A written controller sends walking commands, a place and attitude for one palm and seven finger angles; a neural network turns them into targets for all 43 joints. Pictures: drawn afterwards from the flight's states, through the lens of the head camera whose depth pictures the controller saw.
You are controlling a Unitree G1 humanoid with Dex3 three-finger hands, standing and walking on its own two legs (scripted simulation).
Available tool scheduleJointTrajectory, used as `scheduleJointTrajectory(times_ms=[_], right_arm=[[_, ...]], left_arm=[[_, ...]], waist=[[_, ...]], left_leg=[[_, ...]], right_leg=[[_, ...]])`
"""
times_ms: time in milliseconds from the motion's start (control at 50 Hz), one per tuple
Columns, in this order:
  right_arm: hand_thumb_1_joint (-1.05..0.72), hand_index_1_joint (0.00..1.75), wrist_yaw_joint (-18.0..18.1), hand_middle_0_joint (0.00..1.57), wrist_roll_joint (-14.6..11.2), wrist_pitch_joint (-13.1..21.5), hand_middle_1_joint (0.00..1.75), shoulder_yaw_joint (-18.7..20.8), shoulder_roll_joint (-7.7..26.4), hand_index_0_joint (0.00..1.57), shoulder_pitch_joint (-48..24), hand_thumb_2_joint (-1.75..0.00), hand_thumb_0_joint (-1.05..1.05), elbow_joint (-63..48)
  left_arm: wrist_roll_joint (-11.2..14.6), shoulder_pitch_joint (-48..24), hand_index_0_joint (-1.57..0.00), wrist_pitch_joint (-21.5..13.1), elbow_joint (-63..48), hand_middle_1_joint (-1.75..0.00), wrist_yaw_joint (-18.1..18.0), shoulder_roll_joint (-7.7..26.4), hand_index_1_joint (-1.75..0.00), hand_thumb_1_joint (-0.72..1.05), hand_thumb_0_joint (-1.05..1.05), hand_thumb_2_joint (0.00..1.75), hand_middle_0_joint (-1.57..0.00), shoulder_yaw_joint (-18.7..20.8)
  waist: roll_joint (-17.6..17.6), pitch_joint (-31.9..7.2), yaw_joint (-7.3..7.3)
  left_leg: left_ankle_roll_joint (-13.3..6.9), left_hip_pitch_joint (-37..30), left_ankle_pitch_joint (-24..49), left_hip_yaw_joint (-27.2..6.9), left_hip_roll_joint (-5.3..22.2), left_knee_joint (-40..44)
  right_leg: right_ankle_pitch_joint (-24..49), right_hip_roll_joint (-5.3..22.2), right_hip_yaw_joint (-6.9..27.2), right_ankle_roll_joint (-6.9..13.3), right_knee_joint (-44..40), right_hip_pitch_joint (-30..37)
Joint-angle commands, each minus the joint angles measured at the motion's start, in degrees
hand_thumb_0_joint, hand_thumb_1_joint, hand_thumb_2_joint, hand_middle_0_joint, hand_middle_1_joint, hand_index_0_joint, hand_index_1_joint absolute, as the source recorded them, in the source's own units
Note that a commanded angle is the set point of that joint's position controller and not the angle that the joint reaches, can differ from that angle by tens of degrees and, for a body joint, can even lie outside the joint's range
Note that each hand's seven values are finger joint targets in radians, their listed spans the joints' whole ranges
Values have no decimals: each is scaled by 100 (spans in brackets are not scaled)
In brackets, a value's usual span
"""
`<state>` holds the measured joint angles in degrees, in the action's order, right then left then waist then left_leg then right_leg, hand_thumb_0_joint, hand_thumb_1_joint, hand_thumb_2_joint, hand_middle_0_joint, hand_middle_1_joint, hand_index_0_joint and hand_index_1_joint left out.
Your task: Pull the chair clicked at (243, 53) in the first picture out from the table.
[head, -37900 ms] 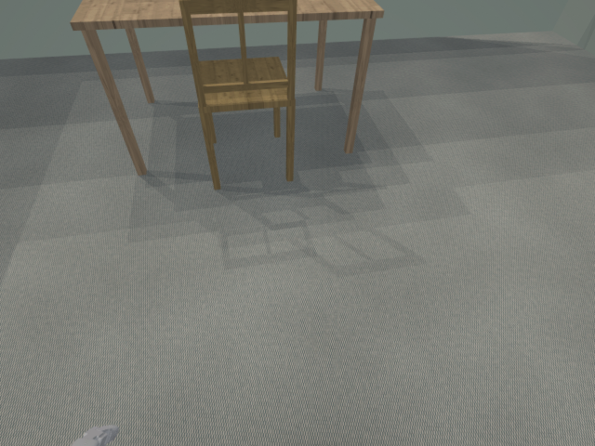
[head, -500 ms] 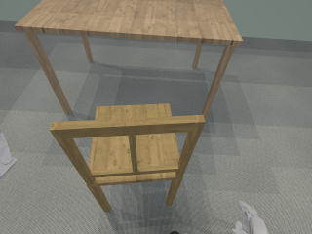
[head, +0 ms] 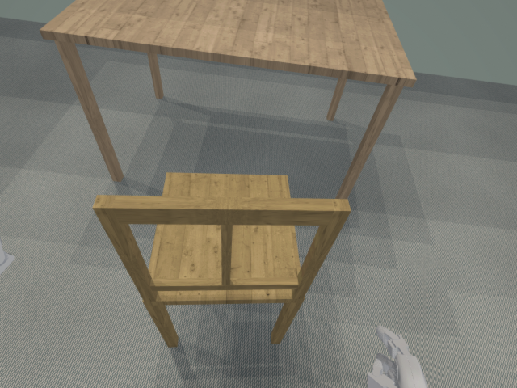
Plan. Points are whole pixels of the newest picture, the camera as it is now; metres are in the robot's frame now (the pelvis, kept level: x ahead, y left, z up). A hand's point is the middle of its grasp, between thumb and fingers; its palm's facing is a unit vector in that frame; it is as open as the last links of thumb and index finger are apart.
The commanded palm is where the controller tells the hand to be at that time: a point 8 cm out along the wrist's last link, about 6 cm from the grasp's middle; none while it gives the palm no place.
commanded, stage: step back with the hand held close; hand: left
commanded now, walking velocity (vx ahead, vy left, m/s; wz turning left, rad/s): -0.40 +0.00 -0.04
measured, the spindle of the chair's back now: (226, 255) +0.37 +0.10 -0.09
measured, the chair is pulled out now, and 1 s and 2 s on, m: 0.51 0.51 0.51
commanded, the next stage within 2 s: stop stepping back and stand still in 0.52 s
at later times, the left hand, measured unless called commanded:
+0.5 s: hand (65, 348) +0.13 +0.20 +0.16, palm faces +0.32 -0.78 -0.53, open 7.4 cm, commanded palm +0.06 +0.24 +0.19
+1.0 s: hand out of the picture -0.05 +0.18 +0.17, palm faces +0.49 -0.73 -0.47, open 7.4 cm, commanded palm -0.11 +0.21 +0.19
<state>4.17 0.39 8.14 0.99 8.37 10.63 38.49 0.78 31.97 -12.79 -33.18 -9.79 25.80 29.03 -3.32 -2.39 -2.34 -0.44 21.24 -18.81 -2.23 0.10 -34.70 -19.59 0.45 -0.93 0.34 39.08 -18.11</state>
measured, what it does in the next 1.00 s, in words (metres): walks backwards: right foot, then left foot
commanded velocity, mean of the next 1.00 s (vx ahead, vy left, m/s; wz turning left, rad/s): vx -0.14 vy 0.05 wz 0.03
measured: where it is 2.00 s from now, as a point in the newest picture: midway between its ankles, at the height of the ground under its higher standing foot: outside the picture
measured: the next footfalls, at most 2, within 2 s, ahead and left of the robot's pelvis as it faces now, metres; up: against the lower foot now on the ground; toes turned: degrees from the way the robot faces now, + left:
right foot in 0.60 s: -0.13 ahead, -0.19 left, +0.00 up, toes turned +2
left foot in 0.94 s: -0.27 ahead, +0.02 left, +0.00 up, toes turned +6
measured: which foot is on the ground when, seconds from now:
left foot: down 0.00-0.64, up 0.66-0.92, down 0.94-1.00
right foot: down 0.00-0.38, up 0.40-0.58, down 0.60-1.00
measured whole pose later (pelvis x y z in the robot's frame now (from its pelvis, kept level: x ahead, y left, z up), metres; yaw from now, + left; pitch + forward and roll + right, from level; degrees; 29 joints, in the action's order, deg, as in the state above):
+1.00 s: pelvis -0.23 -0.09 +0.01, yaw +4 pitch -1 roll +2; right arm 4.4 -0.7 7.8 2.1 13.6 15.0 37.3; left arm 0.4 32.4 -10.8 -28.4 -9.3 23.7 23.5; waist -4.1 0.0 -0.8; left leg -0.1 1.1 -17.2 4.2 -1.0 -19.9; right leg -9.0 3.1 -4.2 1.2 29.0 -20.3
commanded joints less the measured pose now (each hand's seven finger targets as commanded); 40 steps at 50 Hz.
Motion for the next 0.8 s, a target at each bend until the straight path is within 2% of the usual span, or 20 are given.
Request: scheduleJointTrajectory(times_ms=[0,60,100,120,140,160,240,280,300,340,380,460,540,580,600,620,640,680,720,780], right_arm=[[-90,30,-73,20,130,393,30,271,1055,20,-383,-90,0,-406],[-90,30,-110,20,84,304,30,237,1087,20,-605,-90,0,-597],[-90,30,-115,20,-46,145,30,255,1021,20,-695,-90,0,-889],[-90,30,-76,20,-115,54,30,316,1006,20,-804,-90,0,-1077],[-90,30,-19,20,-192,16,30,306,893,20,-887,-90,0,-1278],[-90,30,30,20,-223,-12,30,247,812,20,-831,-90,0,-1377],[-90,30,158,20,-109,-332,30,-82,501,20,-1066,-90,0,-1310],[-90,30,195,20,-125,-399,30,-2,684,20,-1099,-90,0,-1251],[-90,30,200,20,-136,-425,30,30,656,20,-906,-90,0,-1184],[-90,30,169,20,-142,-317,30,310,940,20,-760,-90,0,-1088],[-90,30,84,20,-160,-107,30,393,1071,20,-392,-90,0,-959],[-90,30,117,20,27,160,30,357,1038,20,-563,-90,0,-773],[-90,30,48,20,-80,387,30,247,1184,20,-541,-90,0,-882],[-90,30,9,20,-114,453,30,237,1171,20,-556,-90,0,-914],[-90,30,-4,20,-125,456,30,237,1100,20,-508,-90,0,-921],[-90,30,-33,20,-174,367,30,319,1058,20,-250,-90,0,-1001],[-90,30,-48,20,-202,308,30,411,1161,20,-288,-90,0,-979],[-90,30,8,20,-191,111,30,197,818,20,-407,-90,0,-901],[-90,30,108,20,-136,-18,30,44,712,20,-365,-90,0,-944],[-90,30,197,20,-79,60,30,100,906,20,-414,-90,0,-880]], left_arm=[[-21,-805,-20,-364,-874,-30,38,508,-30,90,0,90,-20,-123],[-11,-854,-20,-364,-1314,-30,99,764,-30,90,0,90,-20,-41],[88,-263,-20,-301,-1517,-30,130,915,-30,90,0,90,-20,209],[136,-4,-20,-262,-1499,-30,142,1164,-30,90,0,90,-20,482],[218,270,-20,-277,-1313,-30,150,1147,-30,90,0,90,-20,585],[275,616,-20,-292,-1154,-30,122,1269,-30,90,0,90,-20,819],[161,1025,-20,-205,-1012,-30,21,1000,-30,90,0,90,-20,730],[142,831,-20,-181,-1084,-30,-10,1064,-30,90,0,90,-20,643],[191,902,-20,-178,-1154,-30,9,952,-30,90,0,90,-20,502],[223,842,-20,-170,-1338,-30,44,981,-30,90,0,90,-20,403],[195,746,-20,-284,-1163,-30,96,746,-30,90,0,90,-20,90],[127,-285,-20,-152,-1061,-30,-63,1263,-30,90,0,90,-20,562],[236,-124,-20,-298,-1317,-30,41,1203,-30,90,0,90,-20,545],[225,-12,-20,-374,-1249,-30,96,1299,-30,90,0,90,-20,668],[236,-81,-20,-423,-1166,-30,127,1234,-30,90,0,90,-20,603],[218,75,-20,-346,-1031,-30,135,1126,-30,90,0,90,-20,379],[269,94,-20,-207,-910,-30,118,967,-30,90,0,90,-20,170],[254,-47,-20,-47,-727,-30,64,896,-30,90,0,90,-20,294],[210,-83,-20,8,-297,-30,-11,910,-30,90,0,90,-20,347],[76,-319,-20,-53,111,-30,-93,946,-30,90,0,90,-20,216]], waist=[[1817,-429,245],[1413,-1098,119],[348,-1814,48],[-522,-1982,30],[-1131,-1876,3],[-1156,-1864,-11],[-265,-1199,241],[-94,-871,376],[78,-919,405],[1297,-1119,208],[1104,-862,308],[1544,-280,194],[1468,-378,29],[920,-253,12],[347,-163,64],[-921,-346,129],[-1196,-170,117],[-449,-185,341],[-185,-159,436],[-513,61,245]], left_leg=[[-493,-2428,6534,-899,1452,231],[-339,-2497,5999,-632,1284,-113],[-142,-1931,5093,-60,752,-657],[31,-1003,3409,364,341,-1132],[161,196,235,483,-189,-1748],[99,889,-1327,154,-279,-2122],[63,1085,-934,376,-115,-980],[129,324,508,525,-128,403],[130,-447,1845,551,-17,1165],[-409,-1508,5222,-788,1544,1299],[-927,-1418,4633,-877,2054,1442],[-953,-588,4586,-968,1870,1217],[-757,644,989,-791,1458,945],[-457,822,-568,-393,883,362],[-147,644,-1112,107,383,-432],[248,21,-1103,449,-442,-2127],[182,-247,-870,9,-447,-3626],[170,56,-534,-93,-93,-4030],[165,-29,-425,56,119,-2729],[-66,-490,-1006,363,-13,-586]], right_leg=[[401,160,122,27,-1272,-838],[1696,139,4,9,-1870,-37],[4382,431,10,76,-1826,1149],[6254,982,317,259,-1579,1760],[7777,1637,801,568,-1364,2363],[8192,2079,865,612,-1318,2668],[7561,1545,307,555,-1080,2263],[6905,1237,77,347,-765,1696],[5912,1005,-169,155,-530,1280],[469,299,-97,-120,513,-95],[-1418,67,487,-159,2153,-585],[-679,374,526,-63,1097,-252],[406,384,250,-14,-326,1170],[1140,446,116,-33,-1235,1140],[892,831,415,155,-1753,474],[-287,1690,1958,602,-2983,-659],[-699,2292,2779,907,-3416,-1432],[-527,2093,2012,941,-2972,-1249],[-194,1619,988,555,-2531,-701],[-953,1507,1137,357,-2811,-266]])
